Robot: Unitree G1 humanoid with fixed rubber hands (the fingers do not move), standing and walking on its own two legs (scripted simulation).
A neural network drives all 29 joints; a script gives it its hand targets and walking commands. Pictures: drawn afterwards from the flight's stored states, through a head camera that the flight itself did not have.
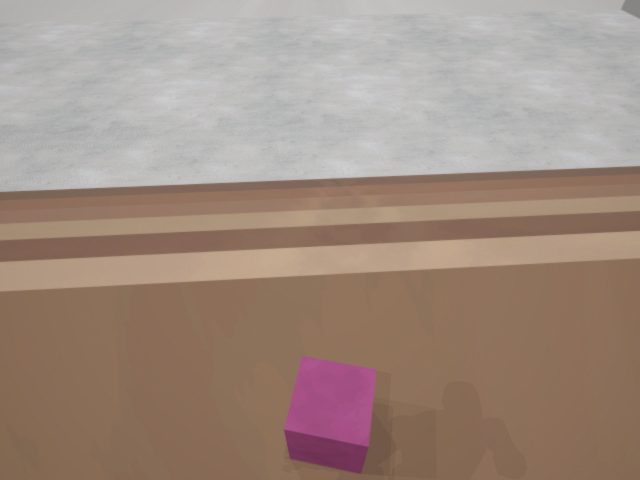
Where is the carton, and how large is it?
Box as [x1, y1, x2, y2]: [284, 356, 375, 473]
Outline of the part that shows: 302,356 284,427 290,458 360,473 368,447 375,369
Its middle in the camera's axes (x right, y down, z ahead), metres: +0.03 +0.49 +1.10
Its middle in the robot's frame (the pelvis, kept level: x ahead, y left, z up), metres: +0.46 +0.00 -0.66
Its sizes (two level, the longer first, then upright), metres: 0.210 0.200 0.250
